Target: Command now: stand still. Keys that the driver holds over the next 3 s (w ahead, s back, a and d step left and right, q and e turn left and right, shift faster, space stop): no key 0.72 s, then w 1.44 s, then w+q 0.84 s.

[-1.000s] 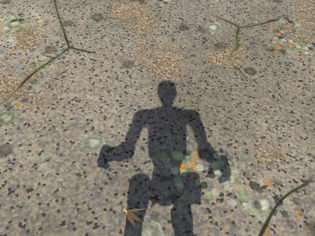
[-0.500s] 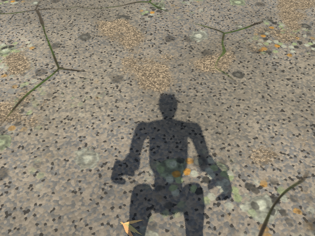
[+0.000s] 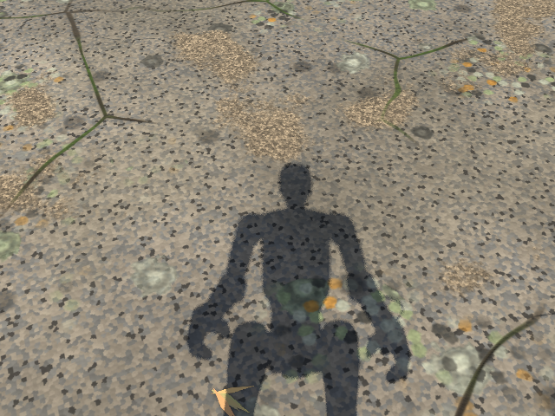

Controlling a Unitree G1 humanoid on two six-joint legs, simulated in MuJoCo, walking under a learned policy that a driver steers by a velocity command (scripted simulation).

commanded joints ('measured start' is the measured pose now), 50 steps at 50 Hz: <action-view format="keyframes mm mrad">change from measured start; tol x8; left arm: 1 11 99 23 -27 -2 -12 6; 37 96 60 -9 233 -11 -6 17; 44 184 150 26 236 -42 -47 9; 50 -80 41 -1 99 -44 -87 -1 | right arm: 1 14 -111 -22 -15 1 -6 -6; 45 88 12 7 56 27 -74 15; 48 244 12 3 98 37 -98 27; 50 509 -203 -56 162 30 -111 37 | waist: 1 0 -1 -13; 37 11 2 2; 45 45 -189 119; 48 -72 -139 146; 50 -144 309 64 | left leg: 1 33 3 -4 -69 147 14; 36 20 -19 12 -94 121 26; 39 -37 -63 52 -46 -290 56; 41 -129 -52 28 -16 -399 83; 45 -213 -66 58 215 -178 98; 47 -76 -56 43 108 -183 143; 49 228 39 -144 -132 -162 179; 50 362 252 -545 -309 -230 289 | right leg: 1 -45 -38 32 -104 200 -19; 36 -54 -23 0 -133 161 -8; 40 -152 -24 30 -154 -433 -69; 46 -141 -274 408 -321 -511 -216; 48 -289 -188 264 -221 -385 -152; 50 -556 39 -73 370 -139 -21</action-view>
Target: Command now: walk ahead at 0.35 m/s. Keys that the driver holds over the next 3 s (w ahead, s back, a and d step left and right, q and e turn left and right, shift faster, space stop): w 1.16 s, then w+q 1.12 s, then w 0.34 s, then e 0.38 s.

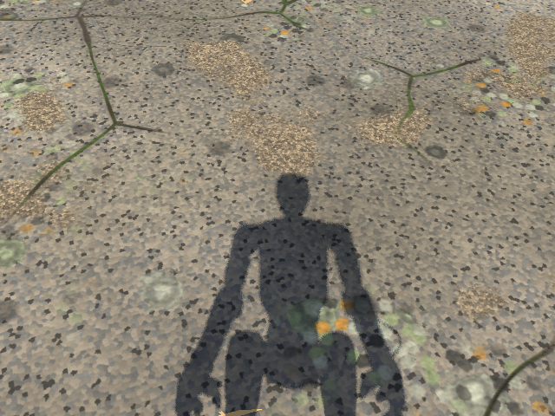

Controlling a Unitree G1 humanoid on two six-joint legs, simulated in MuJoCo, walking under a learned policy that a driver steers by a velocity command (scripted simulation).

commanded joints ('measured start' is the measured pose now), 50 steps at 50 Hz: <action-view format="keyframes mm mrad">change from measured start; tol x32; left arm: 1 -231 72 5 -161 -4 -65 0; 16 -527 75 -2 -275 2 -65 -69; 22 67 302 83 -120 27 -56 -60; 50 93 72 -9 -69 22 -71 -32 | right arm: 1 348 -213 -43 51 -22 -32 17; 22 306 18 31 -90 -26 4 6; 43 -425 -114 -17 -336 -3 -15 40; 50 136 -293 -84 -204 -26 -13 38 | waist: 1 -133 286 106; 16 -43 144 180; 22 108 -251 -390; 42 86 -2 112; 50 -114 276 -403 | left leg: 1 389 415 -778 -439 -86 234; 15 195 243 -126 -531 407 110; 20 231 213 -42 -22 1003 32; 22 -335 -51 -91 661 -145 -47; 24 -501 40 -168 796 -84 5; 44 -428 100 -54 -83 367 -13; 48 217 103 -79 -82 318 97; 50 669 421 -802 -298 82 290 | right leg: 1 -640 54 -4 449 -98 -20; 16 -378 -13 -109 -104 437 -42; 20 117 63 -141 -106 372 -130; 22 670 -378 651 -292 -10 -358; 30 -36 -181 132 -549 347 -231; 47 265 -188 -28 -197 875 -122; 50 -458 77 38 635 -126 -18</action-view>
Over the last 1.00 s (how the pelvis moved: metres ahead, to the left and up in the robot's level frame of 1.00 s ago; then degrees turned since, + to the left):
0.04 0.03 -0.01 0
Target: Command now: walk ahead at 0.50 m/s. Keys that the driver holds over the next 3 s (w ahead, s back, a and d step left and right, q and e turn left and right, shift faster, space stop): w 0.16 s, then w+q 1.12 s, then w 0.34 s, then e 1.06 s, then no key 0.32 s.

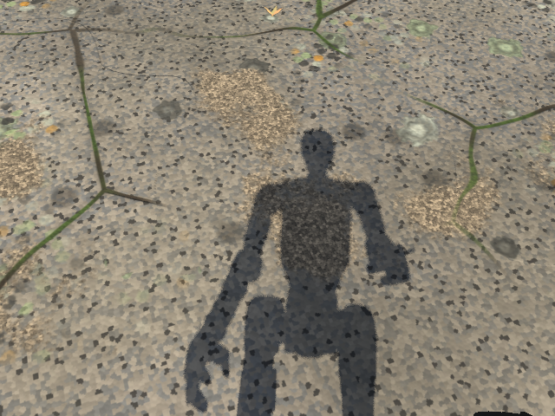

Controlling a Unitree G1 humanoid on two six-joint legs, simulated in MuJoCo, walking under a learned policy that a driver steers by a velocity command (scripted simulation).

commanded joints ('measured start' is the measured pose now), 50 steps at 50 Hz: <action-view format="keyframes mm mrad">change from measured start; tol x16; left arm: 1 -6 125 13 -86 -33 -61 -14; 20 -495 64 21 -254 -8 -53 -24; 23 -412 116 40 -243 -10 -67 -27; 26 11 299 104 -159 19 -63 -8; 31 -219 69 35 -184 19 -55 -12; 50 -142 240 92 -148 -23 10 18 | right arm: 1 362 -187 -51 52 -2 4 -7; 5 170 -90 -20 26 -20 -4 3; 27 458 -53 -12 38 26 20 -51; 46 -22 -68 -30 -181 15 75 15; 50 161 -152 -76 -167 16 82 20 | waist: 1 -156 185 -286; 20 -114 78 45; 24 3 104 -74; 27 46 -286 -424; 32 -51 -122 -57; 50 -118 -78 -72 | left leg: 1 808 356 -660 -276 -190 213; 6 333 207 -259 -415 73 151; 22 475 219 -274 -312 117 105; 24 444 161 -253 -133 277 71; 25 300 92 -208 131 184 39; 27 -227 -46 -185 689 -483 -39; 28 -290 8 -199 746 -420 -29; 41 -181 126 -89 247 127 -46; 47 -175 81 -1 87 10 0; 50 121 -40 88 32 -80 69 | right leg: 1 -675 -8 114 623 -50 -43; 14 -586 -101 36 -61 551 23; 21 -492 -53 56 -267 503 12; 23 -361 -32 36 -284 426 -7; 25 97 -140 128 -254 388 -90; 26 494 -391 519 -299 256 -228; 27 499 -433 730 -411 128 -256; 33 -75 -274 162 -576 323 -155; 46 123 -301 -167 -563 549 -123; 50 151 -281 -245 -200 1083 -74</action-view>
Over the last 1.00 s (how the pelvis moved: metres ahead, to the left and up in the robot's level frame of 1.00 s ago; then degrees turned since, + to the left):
0.54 0.01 0.00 0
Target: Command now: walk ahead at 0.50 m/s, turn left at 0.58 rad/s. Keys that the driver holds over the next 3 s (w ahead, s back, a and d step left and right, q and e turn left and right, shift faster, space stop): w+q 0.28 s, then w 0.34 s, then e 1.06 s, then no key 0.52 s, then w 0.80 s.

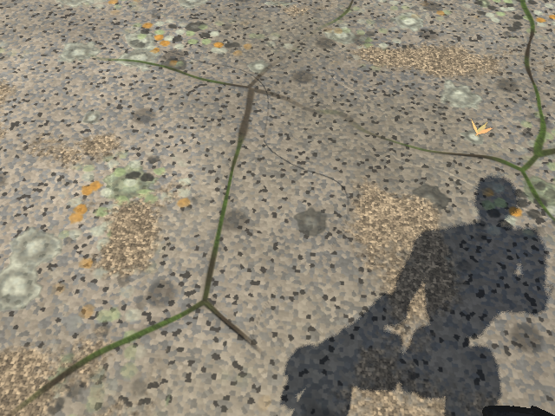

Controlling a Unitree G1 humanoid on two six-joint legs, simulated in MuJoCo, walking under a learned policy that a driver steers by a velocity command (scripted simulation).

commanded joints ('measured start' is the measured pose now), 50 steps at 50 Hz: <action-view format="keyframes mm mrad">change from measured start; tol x32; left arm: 1 -52 192 35 -66 -6 9 9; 22 -400 83 -16 -275 17 -66 -49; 29 122 205 35 -150 15 -67 -54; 50 -64 63 -11 -229 20 39 14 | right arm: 1 299 -203 -93 9 5 -2 -13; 50 171 -227 -48 -71 -59 -58 -86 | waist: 1 -220 -66 -163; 50 -111 58 -235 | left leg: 1 463 -128 56 -79 -5 88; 3 945 277 -878 -306 -204 353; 11 380 99 -368 -420 208 204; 26 548 84 -339 -143 437 74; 30 -218 -97 -255 690 -394 -54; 47 166 -93 -142 -140 51 -124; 50 574 196 -327 -222 624 16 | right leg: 1 -155 -184 30 458 953 -115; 3 -798 86 260 1058 -207 -32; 18 -632 12 327 263 554 -16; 26 -428 62 280 119 367 -139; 28 224 -259 771 143 271 -356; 31 35 -270 828 -49 -43 -310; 38 -278 -119 455 -43 1001 -307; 50 -457 64 493 462 178 -111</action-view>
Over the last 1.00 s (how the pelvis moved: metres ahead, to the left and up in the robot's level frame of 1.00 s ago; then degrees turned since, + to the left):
0.52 0.05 0.00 25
